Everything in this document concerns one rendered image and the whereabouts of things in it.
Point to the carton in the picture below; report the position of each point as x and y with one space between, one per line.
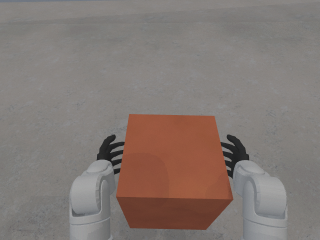
173 173

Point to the robot left hand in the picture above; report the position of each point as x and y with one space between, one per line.
106 154

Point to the left robot forearm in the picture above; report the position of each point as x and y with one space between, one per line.
89 203

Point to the right robot forearm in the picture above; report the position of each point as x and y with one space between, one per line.
264 202

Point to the robot right hand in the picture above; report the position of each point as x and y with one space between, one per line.
238 153

